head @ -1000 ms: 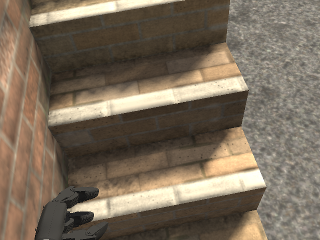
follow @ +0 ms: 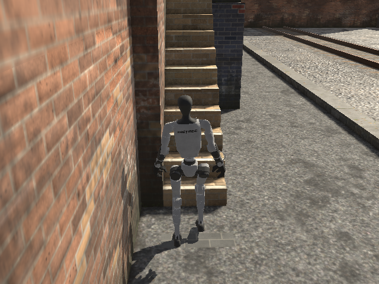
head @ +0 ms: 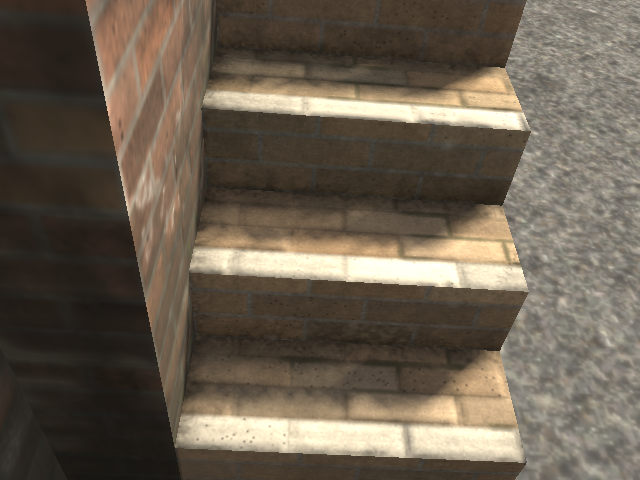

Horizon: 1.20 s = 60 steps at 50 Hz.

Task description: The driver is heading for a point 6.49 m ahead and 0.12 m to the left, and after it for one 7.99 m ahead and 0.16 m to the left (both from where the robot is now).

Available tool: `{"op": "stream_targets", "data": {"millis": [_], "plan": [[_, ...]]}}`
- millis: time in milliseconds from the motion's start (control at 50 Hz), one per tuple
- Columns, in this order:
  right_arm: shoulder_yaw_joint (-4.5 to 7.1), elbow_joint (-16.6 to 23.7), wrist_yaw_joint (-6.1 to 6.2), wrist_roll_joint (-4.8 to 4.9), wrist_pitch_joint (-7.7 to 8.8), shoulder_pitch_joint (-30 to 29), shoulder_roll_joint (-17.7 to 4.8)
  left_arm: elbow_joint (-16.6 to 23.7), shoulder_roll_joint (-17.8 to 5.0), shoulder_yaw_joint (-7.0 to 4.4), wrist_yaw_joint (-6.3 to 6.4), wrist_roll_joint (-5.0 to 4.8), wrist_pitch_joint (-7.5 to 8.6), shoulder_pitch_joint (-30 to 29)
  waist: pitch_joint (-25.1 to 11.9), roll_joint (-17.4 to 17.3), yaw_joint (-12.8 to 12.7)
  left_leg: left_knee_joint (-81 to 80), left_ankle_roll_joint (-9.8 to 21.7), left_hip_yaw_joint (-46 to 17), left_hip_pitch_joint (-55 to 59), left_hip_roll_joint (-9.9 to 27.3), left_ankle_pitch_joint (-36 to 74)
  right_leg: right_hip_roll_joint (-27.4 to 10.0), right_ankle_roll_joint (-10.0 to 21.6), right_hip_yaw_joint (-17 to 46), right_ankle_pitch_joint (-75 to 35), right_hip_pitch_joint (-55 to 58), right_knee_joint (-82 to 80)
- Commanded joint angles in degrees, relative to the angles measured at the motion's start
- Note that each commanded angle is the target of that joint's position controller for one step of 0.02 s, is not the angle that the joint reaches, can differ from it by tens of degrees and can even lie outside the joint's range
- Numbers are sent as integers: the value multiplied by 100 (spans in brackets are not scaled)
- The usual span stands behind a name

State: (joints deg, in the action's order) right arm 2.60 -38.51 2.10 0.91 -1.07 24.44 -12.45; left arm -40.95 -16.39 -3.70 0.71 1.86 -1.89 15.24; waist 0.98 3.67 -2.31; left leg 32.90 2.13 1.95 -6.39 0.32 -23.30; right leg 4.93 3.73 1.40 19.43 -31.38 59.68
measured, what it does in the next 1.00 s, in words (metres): walks ahead: right foot, then left foot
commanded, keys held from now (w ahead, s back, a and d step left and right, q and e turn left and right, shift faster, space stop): w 1.00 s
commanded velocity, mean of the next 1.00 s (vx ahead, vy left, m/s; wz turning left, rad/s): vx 0.50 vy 0.00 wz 0.00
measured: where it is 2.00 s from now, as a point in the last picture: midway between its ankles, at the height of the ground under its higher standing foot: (388, 454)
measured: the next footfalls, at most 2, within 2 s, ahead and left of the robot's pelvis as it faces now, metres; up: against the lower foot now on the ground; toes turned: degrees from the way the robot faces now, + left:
right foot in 0.34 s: -0.04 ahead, -0.12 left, +0.00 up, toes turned -2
left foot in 0.82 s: +0.23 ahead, +0.02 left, +0.00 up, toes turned -3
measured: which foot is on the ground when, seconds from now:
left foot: down 0.00-0.34, up 0.36-0.80, down 0.82-1.00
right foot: up 0.00-0.32, down 0.34-0.86, up 0.88-1.00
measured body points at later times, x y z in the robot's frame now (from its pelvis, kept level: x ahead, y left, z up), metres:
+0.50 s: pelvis -0.03 -0.06 +0.02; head -0.03 -0.09 +0.47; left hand +0.01 +0.19 -0.09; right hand +0.07 -0.31 -0.11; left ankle +0.04 +0.10 -0.66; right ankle -0.09 -0.12 -0.73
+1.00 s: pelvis +0.14 -0.07 +0.01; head +0.17 -0.07 +0.46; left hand +0.26 +0.18 -0.11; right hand +0.20 -0.33 -0.12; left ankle +0.19 +0.02 -0.73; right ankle +0.10 -0.18 -0.66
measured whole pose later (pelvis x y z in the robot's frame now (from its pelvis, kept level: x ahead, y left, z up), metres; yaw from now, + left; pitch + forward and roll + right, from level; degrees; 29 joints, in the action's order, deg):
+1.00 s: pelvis +0.14 -0.07 +0.01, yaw -4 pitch +0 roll +2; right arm 1.8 -48.9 0.8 -1.9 4.0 14.5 -13.3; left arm -49.4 -16.1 0.2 -1.2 1.9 4.6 12.3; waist 3.4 1.9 0.9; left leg 17.7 3.4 3.1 -11.9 -3.9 -5.9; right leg -0.2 2.4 2.6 16.8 -25.6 60.4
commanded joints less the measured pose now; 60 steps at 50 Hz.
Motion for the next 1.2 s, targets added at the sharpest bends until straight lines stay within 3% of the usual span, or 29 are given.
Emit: {"op": "stream_targets", "data": {"millis": [20, 80, 140, 200, 260, 300, 320, 340, 360, 380, 400, 420, 460, 500, 640, 700, 760, 800, 820, 840, 860, 880, 920, 960, 1000, 1040, 1120, 1140, 1200], "plan": [[210, 514, 103, -205, 341, -1208, -888, 292, -462, -187, -247, 60, 148, 0, 678, -1153, -526, -3098, 580, -2017, -1206, 1384, -797, 8, -166, 135, -1026, -388, 1245], [214, 53, 38, -183, 423, -633, -743, 200, -182, -121, -359, 101, 82, 56, 397, -639, -347, -3004, 580, -1333, -688, 1150, -218, 6, -206, -131, -1032, -294, 1519], [216, -322, 16, -124, 472, 114, -667, 422, -153, -37, -364, 92, 128, -386, 273, -896, 107, -2959, 644, -1323, 213, 1247, -318, -122, -253, -250, -1014, -683, 559], [258, -418, 34, -68, 510, 304, -866, 598, -216, 10, -318, 24, 180, -707, 235, -1382, 340, -2986, 607, -1346, 233, 1418, -283, -211, -220, -344, -573, 63, -900], [324, -330, -54, -28, 411, 40, -1137, 572, -257, 38, -306, -60, 129, -435, 438, -1665, 255, -2941, 598, -1221, -953, 1440, -822, -152, 13, -438, 537, 1708, -2161], [347, -252, -135, -31, 271, -279, -1139, 325, -254, 44, -269, -73, 215, 107, 572, -1313, -31, -2221, 567, -957, -1632, 1169, -1128, -210, 216, -592, 460, 2651, -3462], [282, -221, -147, -98, 247, -346, -851, 105, -310, 49, -196, -54, 266, 504, 606, -756, -133, -1514, 508, -761, -2143, 846, -1132, -79, 246, -620, 557, 3290, -4014], [168, -105, -191, -180, 265, -598, -392, -47, -445, 31, -154, -28, 378, 1045, 395, 211, -367, 178, 361, -274, -3039, 270, -757, -838, 224, 350, 882, 4080, -4283], [-13, 103, -203, -252, 323, -642, 223, 137, -624, 127, -130, 13, 463, 1234, 111, 731, -175, 1899, 340, -417, -3654, 33, -986, -2096, 46, 2031, 1471, 3933, -4265], [68, 316, -248, -271, 375, -851, -185, 184, -1439, -138, -3, -44, 452, 1150, 335, 1072, -270, 2215, 283, -761, -4691, -329, -327, -2914, 779, 3989, 3312, 3315, -5666], [147, 409, -315, -315, 415, -1323, -547, 114, -1196, -104, 25, -63, 511, 1000, 976, 429, -89, 2539, 292, -1148, -4687, 28, 499, -2845, 777, 3912, 3034, 2846, -5955], [184, 154, -367, -270, 442, -1117, -680, 108, -905, -7, -19, -123, 596, 561, 1158, 104, 294, 2359, 242, -1064, -4475, 166, 1058, -2358, 546, 2974, 1894, 2721, -5760], [191, -264, -461, -310, 380, -681, -696, 146, -571, 72, -66, -99, 709, 330, 669, -98, 450, 2279, 11, -636, -3646, 236, 1635, -1655, 260, 1631, -243, 2645, -5514], [187, -250, -522, -393, 335, -933, -600, -31, -408, 134, -128, -130, 748, 499, 344, -11, 377, 2241, -101, -347, -3351, 208, 2011, -1413, 225, 1013, -1799, 2737, -5297], [32, -5, -469, -318, 258, -2256, -421, -482, -580, 98, -69, -98, 733, 974, 540, 323, -52, 718, -193, -131, -3285, 175, 2574, -1365, 328, 690, -2610, 3198, -5213], [-21, 32, -465, -317, 311, -2686, -415, -652, -632, 98, 12, -57, 737, 1022, 577, 117, -194, -21, -98, 22, -2941, 120, 2449, -1432, 502, 644, -3030, 3448, -5090], [-39, -57, -375, -321, 394, -2459, -499, -736, -783, 98, 61, -56, 744, 777, 263, 53, -26, -438, 168, 151, -2186, -113, 1724, -1481, 514, 530, -5089, 3676, -4336], [9, -314, -218, -340, 464, -1686, -694, -802, -874, 108, 61, -54, 716, 724, -299, 107, 267, -745, 416, 272, -1234, -400, 1196, -1433, 485, 526, -6442, 3789, -3256], [36, -516, -135, -369, 545, -963, -746, -783, -924, 119, 42, -70, 690, 520, -661, -18, 669, -1153, 560, 154, -280, -268, 1545, -1261, 444, 409, -6189, 3428, -2379], [84, -659, -57, -464, 583, -218, -989, -701, -718, 205, 18, -178, 723, 473, -1181, -326, 942, -1150, 876, -718, 1230, 539, 1295, -1066, 308, 369, -4870, 2177, -1237], [293, -725, -80, -520, 554, 400, -1596, -578, -426, 298, -60, -339, 764, 677, -1745, -1659, 1050, -1261, 1726, -2963, 2669, 1916, 1245, -87, -72, -107, -1955, 211, 774], [205, -801, -158, -443, 546, -72, -1206, -749, -611, 265, -7, -146, 788, 699, -1405, -1410, 653, -1851, 1594, -3410, 2091, 2073, 1065, -43, 34, 307, 594, -307, 1108], [62, -700, -159, -350, 491, -820, -624, -635, -601, 282, -147, -109, 822, 85, -400, -804, 501, -2250, 1309, -2171, 951, 1556, 851, -595, 28, 457, -17, -417, 692], [-29, -854, -101, -258, 540, -779, -378, -589, -397, 304, -193, 45, 720, -148, 50, -669, 375, -2432, 1069, -1527, 222, 1185, 1888, -736, -139, 306, -313, -222, 299], [-25, -904, -113, -200, 633, -797, -491, -558, -164, 353, -268, 75, 634, -87, -29, -694, 194, -2428, 1060, -991, -320, 1022, 2692, -733, -287, 118, -449, 164, -129], [2, -906, -132, -123, 718, -899, -608, -400, -92, 383, -314, 77, 608, -456, 87, -837, 172, -2594, 986, -673, -905, 891, 2470, -797, -384, -53, -750, 637, -1109], [72, -935, -146, -108, 792, -798, -860, -299, -107, 374, -233, 13, 581, -945, 36, -881, 284, -2481, 802, -652, -1120, 968, 2339, -730, -443, -176, -1399, 1328, -2142], [105, -1016, -160, -77, 751, -683, -843, -421, -42, 370, -185, 23, 583, -606, -124, -1124, 183, -2402, 848, -692, -1240, 1065, 1612, -784, -368, -182, -1355, 1713, -2028], [116, -947, -196, -171, 633, -802, -747, -557, -32, 339, -136, 72, 612, -225, -118, -530, 6, -1428, 778, -711, -1403, 911, 993, -573, -190, -373, -552, 2314, -2483]]}}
